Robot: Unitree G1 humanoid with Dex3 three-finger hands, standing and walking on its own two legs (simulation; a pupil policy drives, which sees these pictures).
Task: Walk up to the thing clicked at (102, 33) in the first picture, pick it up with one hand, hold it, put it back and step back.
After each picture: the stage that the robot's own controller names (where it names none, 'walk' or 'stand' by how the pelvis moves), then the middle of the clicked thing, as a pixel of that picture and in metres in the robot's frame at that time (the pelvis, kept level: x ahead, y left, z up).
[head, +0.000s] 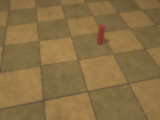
stand; (100, 35) +1.48 -0.18 -0.65
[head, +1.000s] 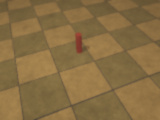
walk; (78, 43) +1.37 +0.16 -0.63
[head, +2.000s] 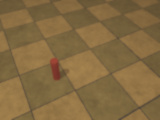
walk; (55, 69) +0.91 +0.30 -0.64
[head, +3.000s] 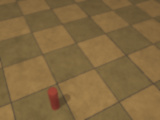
walk; (54, 99) +0.60 +0.23 -0.63
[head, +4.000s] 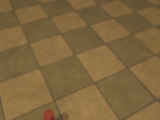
stand; out of the picture +0.45 +0.23 -0.65
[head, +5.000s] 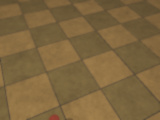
stand; out of the picture +0.44 +0.20 -0.65
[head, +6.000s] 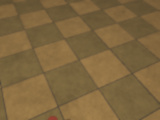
stand; out of the picture +0.43 +0.21 -0.65
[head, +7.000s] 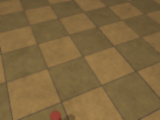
stand; out of the picture +0.45 +0.19 -0.65
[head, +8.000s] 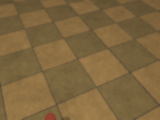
stand; out of the picture +0.45 +0.22 -0.66
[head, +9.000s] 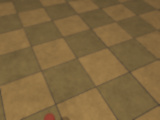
stand; out of the picture +0.44 +0.23 -0.66
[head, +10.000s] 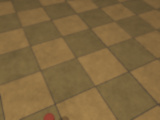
go down; out of the picture +0.44 +0.23 -0.66
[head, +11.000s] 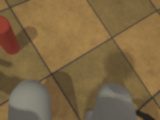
go down; (6, 38) +0.50 +0.30 -0.27
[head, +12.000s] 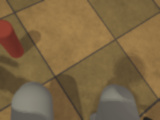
approach; (10, 42) +0.50 +0.30 -0.26
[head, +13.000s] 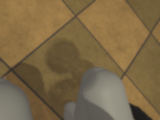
close in; out of the picture +0.46 +0.36 -0.16
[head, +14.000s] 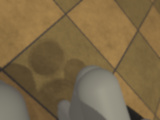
close; out of the picture +0.45 +0.33 -0.15
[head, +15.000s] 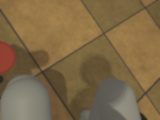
lift; out of the picture +0.34 +0.27 -0.09
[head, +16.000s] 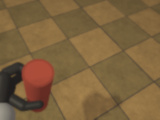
hold; (38, 90) +0.31 +0.15 +0.05
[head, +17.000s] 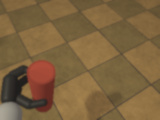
hold; (42, 90) +0.32 +0.14 +0.02
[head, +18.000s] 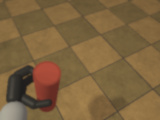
crouch; (47, 91) +0.32 +0.13 +0.02
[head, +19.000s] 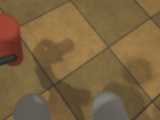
crouch; (9, 46) +0.45 +0.22 -0.06
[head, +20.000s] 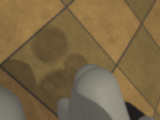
lower; out of the picture +0.43 +0.31 -0.16
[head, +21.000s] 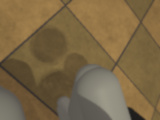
lower; out of the picture +0.44 +0.32 -0.16
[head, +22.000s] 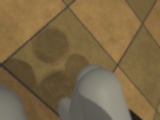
lower; out of the picture +0.43 +0.31 -0.16
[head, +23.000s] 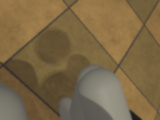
lower; out of the picture +0.43 +0.31 -0.16
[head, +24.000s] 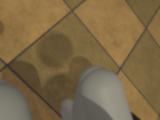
loosen; out of the picture +0.43 +0.28 -0.16
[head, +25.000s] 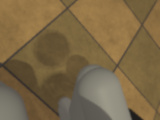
withdraw; out of the picture +0.41 +0.30 -0.16
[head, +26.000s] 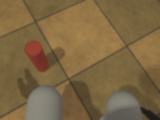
walk; (38, 58) +0.47 +0.24 -0.31
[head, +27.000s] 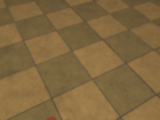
stand; out of the picture +0.39 +0.19 -0.59
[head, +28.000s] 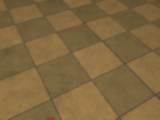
stand; out of the picture +0.40 +0.20 -0.60
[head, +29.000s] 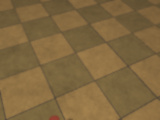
stand; out of the picture +0.41 +0.18 -0.63
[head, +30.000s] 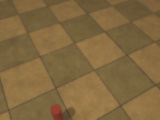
walk; (57, 115) +0.45 +0.18 -0.64
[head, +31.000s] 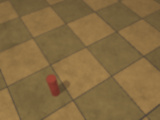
walk; (53, 86) +0.61 +0.25 -0.62
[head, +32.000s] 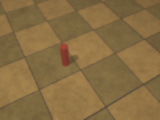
walk; (64, 55) +0.95 +0.20 -0.62
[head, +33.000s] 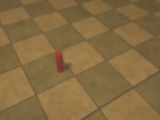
stand; (59, 62) +1.04 +0.24 -0.65
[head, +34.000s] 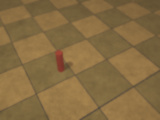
stand; (60, 61) +1.04 +0.24 -0.66
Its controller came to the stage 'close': yes
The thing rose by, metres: 0.67
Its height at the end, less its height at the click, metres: +0.00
